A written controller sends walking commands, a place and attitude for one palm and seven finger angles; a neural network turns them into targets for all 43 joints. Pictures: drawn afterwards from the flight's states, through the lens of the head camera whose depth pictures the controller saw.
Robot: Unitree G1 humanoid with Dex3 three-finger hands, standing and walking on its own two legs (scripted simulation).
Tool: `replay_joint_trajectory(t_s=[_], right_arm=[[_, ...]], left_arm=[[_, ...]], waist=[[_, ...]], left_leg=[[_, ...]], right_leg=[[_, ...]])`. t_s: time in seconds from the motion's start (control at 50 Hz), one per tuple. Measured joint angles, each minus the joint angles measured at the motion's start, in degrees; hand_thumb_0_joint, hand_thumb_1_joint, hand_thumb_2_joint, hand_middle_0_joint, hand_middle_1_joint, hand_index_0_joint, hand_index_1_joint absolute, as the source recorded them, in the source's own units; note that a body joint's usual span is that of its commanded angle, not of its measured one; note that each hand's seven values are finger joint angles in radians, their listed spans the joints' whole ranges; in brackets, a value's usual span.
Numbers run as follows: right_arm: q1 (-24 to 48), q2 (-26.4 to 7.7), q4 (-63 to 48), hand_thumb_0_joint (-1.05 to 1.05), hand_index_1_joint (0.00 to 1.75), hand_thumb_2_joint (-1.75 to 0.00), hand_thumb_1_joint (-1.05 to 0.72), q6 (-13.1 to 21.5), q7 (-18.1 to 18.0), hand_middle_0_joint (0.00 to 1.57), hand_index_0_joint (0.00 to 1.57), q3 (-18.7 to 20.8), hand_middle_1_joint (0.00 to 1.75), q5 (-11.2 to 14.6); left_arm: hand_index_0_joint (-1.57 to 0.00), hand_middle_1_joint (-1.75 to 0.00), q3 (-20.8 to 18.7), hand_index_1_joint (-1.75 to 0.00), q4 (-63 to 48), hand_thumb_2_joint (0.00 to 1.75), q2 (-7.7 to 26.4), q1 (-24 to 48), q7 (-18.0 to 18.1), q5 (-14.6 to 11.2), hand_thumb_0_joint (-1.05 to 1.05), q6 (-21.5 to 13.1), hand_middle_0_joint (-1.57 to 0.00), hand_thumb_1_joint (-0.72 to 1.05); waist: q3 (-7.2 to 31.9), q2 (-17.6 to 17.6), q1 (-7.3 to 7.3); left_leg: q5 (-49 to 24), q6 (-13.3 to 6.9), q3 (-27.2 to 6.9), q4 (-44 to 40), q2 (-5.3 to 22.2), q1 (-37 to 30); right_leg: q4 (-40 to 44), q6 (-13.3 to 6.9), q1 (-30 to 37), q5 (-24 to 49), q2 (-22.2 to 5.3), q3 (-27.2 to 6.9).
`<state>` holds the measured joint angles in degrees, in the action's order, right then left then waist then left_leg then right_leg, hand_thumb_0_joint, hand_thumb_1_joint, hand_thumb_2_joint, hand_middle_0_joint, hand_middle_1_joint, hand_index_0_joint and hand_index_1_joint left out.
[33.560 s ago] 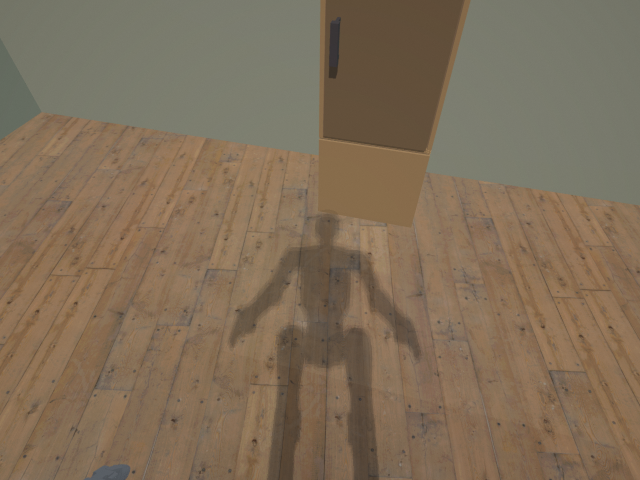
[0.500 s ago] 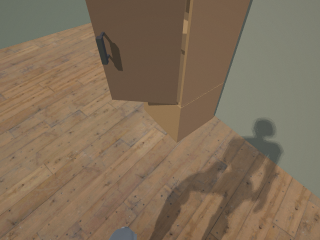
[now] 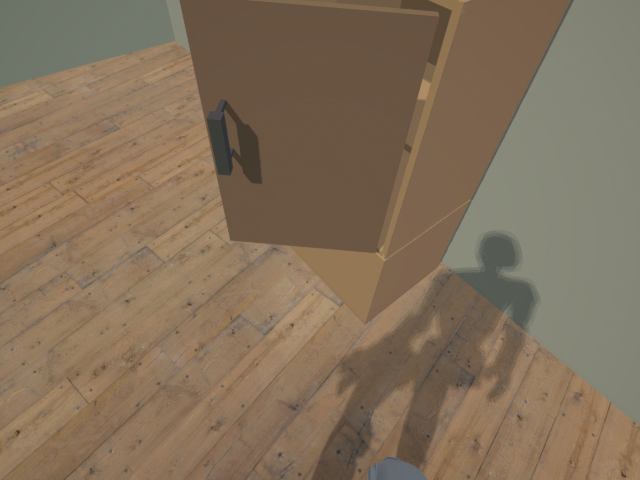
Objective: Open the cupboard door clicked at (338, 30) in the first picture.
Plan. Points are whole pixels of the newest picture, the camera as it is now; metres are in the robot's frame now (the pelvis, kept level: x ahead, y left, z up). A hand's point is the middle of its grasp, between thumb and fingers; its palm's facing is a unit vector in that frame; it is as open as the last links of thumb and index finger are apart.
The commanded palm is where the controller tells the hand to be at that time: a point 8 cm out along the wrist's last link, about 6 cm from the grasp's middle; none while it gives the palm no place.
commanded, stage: take the last steps up to it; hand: left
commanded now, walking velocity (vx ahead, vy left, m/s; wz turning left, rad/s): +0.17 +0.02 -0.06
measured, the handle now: (223, 137) +0.68 +0.24 +0.01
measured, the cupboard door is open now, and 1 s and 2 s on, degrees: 46 46 46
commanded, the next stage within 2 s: come to a stop and stand still in 0.04 s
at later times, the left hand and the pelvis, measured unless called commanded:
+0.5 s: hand (207, 448) +0.18 +0.18 -0.19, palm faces +0.03 -0.98 -0.18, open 7.2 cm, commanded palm none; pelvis +0.09 +0.01 -0.01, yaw +0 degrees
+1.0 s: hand out of the picture +0.09 +0.16 -0.18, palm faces +0.01 -0.98 -0.17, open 7.4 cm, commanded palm none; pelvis +0.09 -0.01 +0.00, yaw -1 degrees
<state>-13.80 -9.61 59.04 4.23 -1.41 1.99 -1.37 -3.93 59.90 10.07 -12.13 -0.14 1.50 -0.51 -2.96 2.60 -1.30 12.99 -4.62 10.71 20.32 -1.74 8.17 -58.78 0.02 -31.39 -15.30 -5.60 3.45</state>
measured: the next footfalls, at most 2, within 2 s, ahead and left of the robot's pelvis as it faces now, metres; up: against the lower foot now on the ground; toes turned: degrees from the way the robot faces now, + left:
right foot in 0.20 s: +0.15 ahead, -0.11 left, +0.00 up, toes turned -7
left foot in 0.50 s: +0.15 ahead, +0.13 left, +0.00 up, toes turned +1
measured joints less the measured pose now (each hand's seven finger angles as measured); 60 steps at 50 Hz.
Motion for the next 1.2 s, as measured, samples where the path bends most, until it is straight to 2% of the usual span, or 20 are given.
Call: replay_joint_trajectory(t_s=[0.1,0.18,0.2,0.22,0.28,0.34,0.42,0.48,0.5,0.56,0.6,0.64,0.7,0.78,0.86,1.04,1.2], right_arm=[[-5.1,0.1,3.3,-0.01,0.30,-0.90,-0.93,-1.0,0.2,0.20,0.20,-0.6,0.30,-0.4],[-8.6,0.7,5.6,0.00,0.30,-0.90,-0.92,-1.8,0.1,0.20,0.20,-1.0,0.30,-0.5],[-9.5,1.0,6.0,0.00,0.30,-0.90,-0.92,-2.0,0.0,0.20,0.20,-1.2,0.30,-0.3],[-9.8,1.2,6.6,0.00,0.30,-0.90,-0.91,-2.4,0.0,0.20,0.20,-1.3,0.30,0.0],[-8.4,1.5,7.2,0.00,0.30,-0.90,-0.91,-4.7,-0.3,0.20,0.20,-1.2,0.30,1.1],[-5.8,2.2,6.4,0.00,0.30,-0.90,-0.91,-6.1,-0.3,0.20,0.20,-1.0,0.30,1.6],[-2.4,2.8,4.3,0.00,0.30,-0.90,-0.91,-6.6,0.1,0.20,0.20,-0.5,0.30,1.4],[-0.5,2.6,2.7,0.00,0.30,-0.90,-0.91,-6.5,0.2,0.20,0.20,-0.1,0.30,1.0],[-0.4,2.0,2.1,0.00,0.30,-0.90,-0.91,-6.2,0.2,0.20,0.20,0.1,0.30,0.8],[0.5,1.8,1.1,0.01,0.30,-0.90,-0.92,-5.9,-0.1,0.20,0.20,0.2,0.30,0.0],[1.1,1.7,0.4,0.01,0.30,-0.90,-0.92,-5.6,-0.4,0.20,0.20,-0.1,0.30,-0.3],[1.9,1.4,0.1,0.01,0.30,-0.90,-0.92,-5.3,-0.6,0.20,0.20,-0.3,0.30,-0.5],[3.3,0.8,-0.3,0.00,0.30,-0.90,-0.91,-4.9,-0.5,0.20,0.20,-0.3,0.30,-0.4],[4.6,0.2,-0.5,0.00,0.30,-0.90,-0.91,-4.8,-0.3,0.20,0.20,-0.1,0.30,0.2],[4.9,-0.9,0.5,0.00,0.30,-0.90,-0.91,-5.4,0.0,0.20,0.20,0.1,0.30,0.6],[1.5,-0.3,5.3,0.00,0.30,-0.90,-0.91,-5.2,0.1,0.20,0.20,-0.7,0.30,0.6],[-1.6,1.4,7.9,0.00,0.30,-0.90,-0.91,-5.1,-0.2,0.20,0.20,-1.2,0.30,0.5]], left_arm=[[-0.20,-0.30,0.5,-0.29,-2.2,0.90,0.6,4.8,-0.1,0.0,0.00,0.1,-0.19,0.92],[-0.20,-0.30,1.1,-0.29,-3.2,0.90,0.4,6.8,-0.2,0.0,0.00,-0.1,-0.19,0.91],[-0.20,-0.30,1.3,-0.29,-3.5,0.90,0.4,6.9,-0.1,-0.1,0.00,-0.5,-0.19,0.91],[-0.20,-0.30,1.5,-0.29,-3.5,0.90,0.2,7.1,0.1,-0.2,0.00,-1.2,-0.19,0.91],[-0.20,-0.30,2.5,-0.29,-3.2,0.90,-0.9,7.2,1.1,-0.6,0.00,-1.8,-0.19,0.91],[-0.20,-0.30,2.8,-0.30,-2.7,0.90,-1.6,6.6,1.8,-0.6,0.00,-0.8,-0.20,0.91],[-0.21,-0.30,1.7,-0.30,-2.1,0.90,-1.8,5.8,2.2,-0.7,-0.01,0.3,-0.20,0.92],[-0.21,-0.30,1.1,-0.30,-2.2,0.90,-0.9,5.2,2.2,-0.5,-0.01,1.1,-0.20,0.92],[-0.21,-0.30,1.0,-0.30,-2.4,0.90,-0.8,4.8,2.0,-0.6,-0.01,1.6,-0.20,0.92],[-0.21,-0.30,0.4,-0.30,-2.5,0.90,0.6,3.5,1.9,-0.9,-0.01,3.0,-0.20,0.92],[-0.20,-0.30,0.1,-0.30,-2.1,0.90,1.3,2.5,1.6,-0.7,-0.01,3.6,-0.20,0.92],[-0.20,-0.30,0.0,-0.30,-1.6,0.90,1.7,1.3,1.3,-0.7,0.00,3.6,-0.20,0.91],[-0.20,-0.30,0.3,-0.30,-0.6,0.90,2.1,-0.5,0.9,-0.7,0.00,3.4,-0.20,0.91],[-0.20,-0.30,0.8,-0.29,0.2,0.90,2.5,-2.9,0.8,-0.6,0.00,2.7,-0.19,0.91],[-0.20,-0.30,1.9,-0.29,2.0,0.90,1.1,-4.0,0.9,-0.5,0.00,2.0,-0.19,0.91],[-0.20,-0.30,3.5,-0.30,4.1,0.90,-1.7,-3.8,1.2,-1.0,0.00,0.9,-0.20,0.91],[-0.21,-0.30,3.3,-0.30,4.7,0.90,-1.2,-3.1,1.7,-1.2,0.01,0.5,-0.20,0.93]], waist=[[0.1,-0.7,1.82],[-0.3,-1.7,3.42],[-0.3,-1.7,3.73],[-0.5,-2.2,3.77],[-1.6,-3.8,4.58],[-1.8,-3.1,4.53],[-1.7,-2.0,3.84],[-1.6,-1.3,2.95],[-1.1,-1.9,2.77],[-0.5,-0.4,1.82],[-0.1,0.0,1.39],[0.2,-0.3,1.09],[0.4,-0.9,0.81],[0.9,-0.7,0.54],[0.9,-2.5,1.27],[1.5,-1.8,1.57],[0.9,-1.5,2.17]], left_leg=[[2.5,0.5,0.0,-0.8,-0.5,-3.7],[7.0,1.5,0.3,3.0,0.1,-5.1],[8.8,1.9,0.2,5.6,0.4,-4.7],[10.6,2.5,-0.1,9.3,1.1,-3.5],[17.8,5.3,-4.6,23.4,2.2,2.7],[18.7,6.3,-7.3,28.1,2.7,7.5],[13.7,7.2,-8.5,23.8,3.7,10.3],[6.9,7.1,-8.3,16.2,4.0,9.2],[3.0,6.3,-8.8,12.9,4.5,8.6],[2.9,4.2,-8.1,14.3,3.6,9.6],[2.7,3.7,-7.8,12.7,3.2,9.2],[1.6,3.6,-7.8,10.7,3.1,8.7],[0.2,3.8,-7.6,8.5,3.3,8.2],[0.6,4.7,-6.8,9.6,3.3,9.2],[-0.1,5.8,-7.6,8.4,4.2,8.2],[-0.6,6.5,-7.9,5.6,4.8,4.9],[-0.3,7.0,-8.0,4.9,5.2,3.5]], right_leg=[[11.9,-0.8,3.0,1.4,0.9,1.0],[21.2,-1.7,9.1,1.7,2.5,2.2],[24.4,-2.0,11.4,4.5,2.8,2.3],[25.0,-2.4,12.3,2.9,3.3,2.4],[24.9,-3.1,13.7,-0.2,4.4,3.4],[27.5,-2.8,15.1,0.9,4.5,3.2],[29.4,-2.2,16.0,1.9,4.1,3.0],[27.8,-1.2,15.4,1.2,3.7,2.8],[26.5,-0.8,14.7,0.5,4.0,3.1],[20.3,-0.3,12.4,-6.9,3.9,0.9],[14.5,-0.4,11.1,-10.4,4.5,-1.0],[12.3,-0.3,11.4,-11.6,4.9,-1.9],[16.6,0.1,14.5,-11.3,4.8,-1.7],[29.3,-0.1,20.7,-3.9,4.4,-2.0],[30.8,-0.9,22.0,-4.0,5.5,-1.3],[34.0,-1.6,25.3,-3.2,6.3,-1.1],[35.4,-2.0,27.1,-3.2,6.7,-1.0]])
